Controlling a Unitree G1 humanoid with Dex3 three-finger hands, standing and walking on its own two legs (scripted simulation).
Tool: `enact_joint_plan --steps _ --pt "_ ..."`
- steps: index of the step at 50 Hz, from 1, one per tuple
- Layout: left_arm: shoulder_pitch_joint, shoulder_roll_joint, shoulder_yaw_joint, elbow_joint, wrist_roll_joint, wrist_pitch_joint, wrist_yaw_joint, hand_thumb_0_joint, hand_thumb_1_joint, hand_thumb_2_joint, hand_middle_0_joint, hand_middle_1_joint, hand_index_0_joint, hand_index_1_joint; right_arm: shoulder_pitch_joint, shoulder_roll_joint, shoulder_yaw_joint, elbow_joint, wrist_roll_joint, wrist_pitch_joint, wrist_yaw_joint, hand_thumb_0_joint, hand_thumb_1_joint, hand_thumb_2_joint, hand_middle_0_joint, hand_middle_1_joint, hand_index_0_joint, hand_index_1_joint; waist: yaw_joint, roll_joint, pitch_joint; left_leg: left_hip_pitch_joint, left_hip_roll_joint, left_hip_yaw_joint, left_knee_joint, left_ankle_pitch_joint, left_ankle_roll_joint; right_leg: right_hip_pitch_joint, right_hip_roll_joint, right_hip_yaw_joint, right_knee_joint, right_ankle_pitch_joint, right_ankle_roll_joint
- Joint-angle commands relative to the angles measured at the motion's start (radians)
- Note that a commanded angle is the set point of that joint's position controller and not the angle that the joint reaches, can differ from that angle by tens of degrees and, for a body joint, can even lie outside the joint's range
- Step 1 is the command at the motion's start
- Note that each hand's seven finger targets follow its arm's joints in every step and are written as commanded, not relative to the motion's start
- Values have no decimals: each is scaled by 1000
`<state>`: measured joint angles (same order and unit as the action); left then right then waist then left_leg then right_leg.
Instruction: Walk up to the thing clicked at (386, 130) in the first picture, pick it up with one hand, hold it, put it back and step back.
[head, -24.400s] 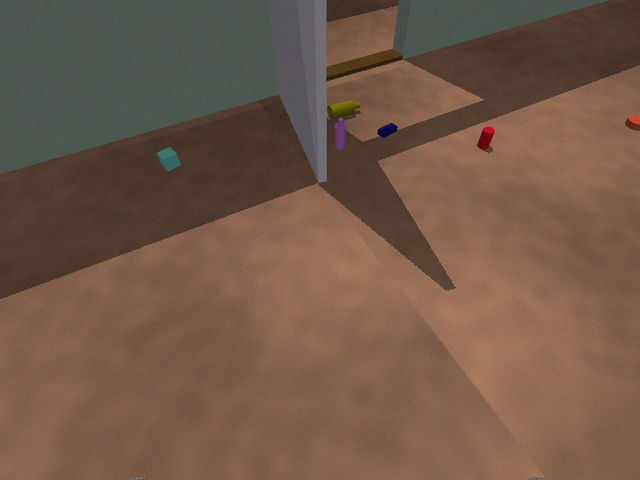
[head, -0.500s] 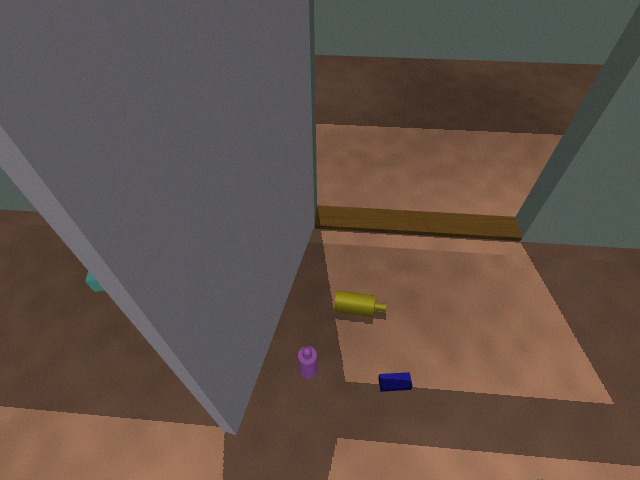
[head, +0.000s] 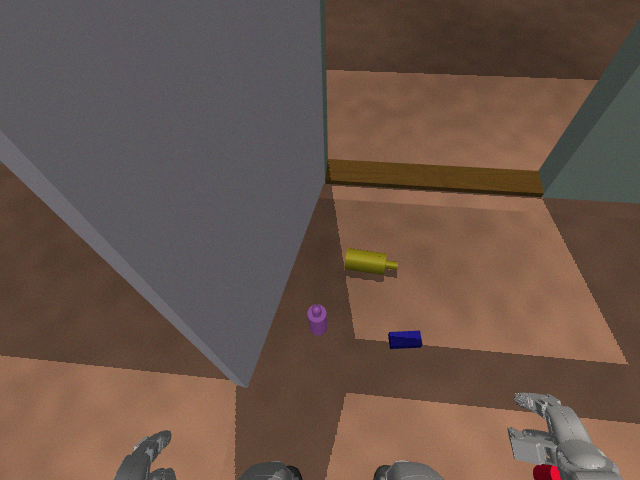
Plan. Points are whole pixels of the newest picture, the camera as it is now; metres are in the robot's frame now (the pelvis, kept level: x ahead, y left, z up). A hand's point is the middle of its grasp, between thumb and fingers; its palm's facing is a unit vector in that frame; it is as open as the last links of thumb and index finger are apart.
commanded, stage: rise first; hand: right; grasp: from above
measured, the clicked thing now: (404, 339) +0.50 -0.22 -0.75
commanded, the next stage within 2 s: none
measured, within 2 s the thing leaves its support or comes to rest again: neither
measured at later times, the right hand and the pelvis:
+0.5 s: hand (517, 463) +0.14 -0.26 -0.20, palm faces -0.13 +0.89 -0.43, open 13.3 cm; pelvis +0.00 -0.01 -0.06, yaw +0 degrees
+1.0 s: hand (483, 418) +0.22 -0.28 -0.35, palm faces -0.42 +0.60 -0.68, open 12.9 cm; pelvis -0.04 -0.01 -0.21, yaw +1 degrees
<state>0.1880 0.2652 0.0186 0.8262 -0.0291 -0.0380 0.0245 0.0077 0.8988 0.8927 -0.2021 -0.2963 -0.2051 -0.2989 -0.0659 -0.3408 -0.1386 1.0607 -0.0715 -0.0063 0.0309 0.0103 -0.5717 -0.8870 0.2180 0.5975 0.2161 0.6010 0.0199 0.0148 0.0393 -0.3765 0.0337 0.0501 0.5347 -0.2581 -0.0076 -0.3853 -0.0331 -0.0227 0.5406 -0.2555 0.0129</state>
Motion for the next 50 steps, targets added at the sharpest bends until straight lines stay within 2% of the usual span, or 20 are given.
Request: enact_joint_plan --steps 1,4,5,8,13,17,23,26,28,31,34,37,38,41,42,43,44,46,47,50 --pt "59 164 69 -169 0 -20 11 0 891 897 -200 -300 -200 -300 132 -203 -63 -158 -54 37 -12 0 94 -843 235 934 246 923 -61 -78 -324 111 -28 -9 15 221 34 57 56 -15 16 240 -7" --pt "10 158 63 -227 -6 -22 8 0 888 895 -200 -300 -200 -300 87 -166 -29 -191 -69 111 -30 0 331 -845 249 912 243 918 -24 -39 -228 11 -37 2 29 126 31 -23 45 -6 46 154 -8" --pt "-1 155 63 -245 -7 -25 7 0 890 897 -201 -300 -200 -300 78 -175 -30 -226 -77 126 -34 0 397 -853 259 906 243 923 -24 -26 -221 -13 -38 5 42 98 31 -44 42 -4 62 128 -10" --pt "26 145 65 -262 -3 -45 2 0 910 903 -201 -300 -200 -300 97 -145 -25 -271 -80 149 -44 0 442 -855 269 912 252 930 -12 -10 -230 -92 -39 6 106 36 28 -116 39 -3 129 64 -16" --pt "47 137 77 -301 10 -93 4 0 895 899 -201 -300 -200 -300 77 -161 -55 -461 -102 113 -55 0 454 -867 250 924 231 944 2 -58 -325 -232 -42 0 262 6 28 -183 24 13 265 37 -12" --pt "43 130 80 -333 11 -114 14 0 873 893 -201 -300 -200 -300 199 -164 -63 -573 -135 123 -57 0 454 -887 232 941 212 963 -6 -90 -381 -270 -38 -4 323 20 28 -200 20 23 311 58 -10" --pt "30 125 77 -355 16 -130 27 0 891 897 -201 -300 -200 -300 291 -147 -41 -699 -155 193 -56 0 443 -869 248 919 231 938 5 -86 -386 -310 -38 -2 370 37 25 -246 13 37 373 91 -12" --pt "29 120 72 -367 19 -140 30 0 892 897 -201 -300 -200 -300 324 -127 -31 -691 -170 214 -57 0 425 -850 247 928 239 937 14 -67 -368 -351 -40 0 396 9 25 -294 14 37 405 57 -15" --pt "18 118 69 -378 22 -151 30 0 901 900 -201 -300 -200 -300 322 -134 -38 -721 -174 218 -59 0 437 -855 247 921 236 932 8 -83 -372 -383 -39 3 428 -5 28 -320 9 49 422 53 -12" --pt "20 119 66 -385 23 -165 30 0 923 906 -200 -300 -200 -300 287 -145 -34 -742 -188 213 -60 0 434 -839 270 910 261 920 24 -85 -375 -435 -39 1 470 -12 28 -357 7 53 462 49 -11" --pt "11 122 65 -383 28 -182 27 0 926 907 -200 -300 -200 -300 232 -162 -33 -689 -226 185 -64 0 433 -835 278 902 266 915 39 -68 -375 -521 -38 -1 542 -34 28 -443 9 52 543 16 -16" --pt "-5 129 71 -378 33 -198 17 0 918 905 -200 -300 -200 -300 152 -192 -42 -635 -290 123 -66 0 410 -822 292 885 279 900 35 -82 -401 -642 -36 -9 650 -78 30 -555 17 53 639 -40 -17" --pt "-6 128 73 -372 34 -203 13 0 916 905 -200 -300 -200 -300 141 -186 -35 -615 -311 98 -68 0 391 -805 300 890 292 898 26 -94 -428 -675 -34 -15 685 -84 32 -582 22 44 677 -50 -17" --pt "-16 149 82 -358 31 -216 -1 0 915 904 -200 -300 -200 -300 43 -200 -10 -604 -382 27 -74 0 360 -787 319 879 315 885 34 -114 -514 -787 -30 -18 793 -113 32 -656 24 59 760 -93 -12" --pt "-16 154 85 -351 29 -218 -4 0 912 903 -200 -300 -200 -300 8 -217 -18 -594 -407 6 -81 0 353 -789 319 875 314 881 32 -112 -542 -818 -29 -18 823 -119 32 -681 25 62 791 -104 -12" --pt "-16 158 89 -340 26 -217 -7 0 920 905 -200 -300 -200 -300 3 -239 -25 -587 -428 -10 -90 0 342 -777 326 873 325 875 22 -115 -590 -830 -29 -23 852 -93 33 -697 25 55 832 -75 -16" --pt "-13 167 93 -332 25 -215 -11 0 929 907 -200 -300 -200 -300 -21 -227 -1 -577 -448 -24 -96 0 351 -782 329 864 326 868 36 -111 -615 -867 -29 -17 888 -88 34 -708 23 66 853 -61 -12" --pt "-18 185 96 -315 21 -209 -19 0 948 913 -200 -300 -200 -300 -53 -293 -48 -541 -488 -46 -117 0 364 -789 338 854 330 864 14 -142 -664 -945 -25 -15 966 -60 39 -731 19 82 905 1 -7" --pt "-9 187 103 -309 19 -204 -23 0 931 909 -200 -300 -200 -300 -78 -303 -46 -538 -509 -53 -123 0 361 -801 306 880 303 884 7 -142 -693 -958 -26 -16 983 -45 39 -747 22 74 938 18 -12" --pt "-4 185 106 -279 18 -185 -33 0 945 912 -200 -300 -200 -300 -199 -354 -68 -467 -577 -71 -153 0 404 -837 276 895 272 900 7 -106 -719 -993 -26 -22 1034 -57 38 -884 31 59 1017 -28 -22"
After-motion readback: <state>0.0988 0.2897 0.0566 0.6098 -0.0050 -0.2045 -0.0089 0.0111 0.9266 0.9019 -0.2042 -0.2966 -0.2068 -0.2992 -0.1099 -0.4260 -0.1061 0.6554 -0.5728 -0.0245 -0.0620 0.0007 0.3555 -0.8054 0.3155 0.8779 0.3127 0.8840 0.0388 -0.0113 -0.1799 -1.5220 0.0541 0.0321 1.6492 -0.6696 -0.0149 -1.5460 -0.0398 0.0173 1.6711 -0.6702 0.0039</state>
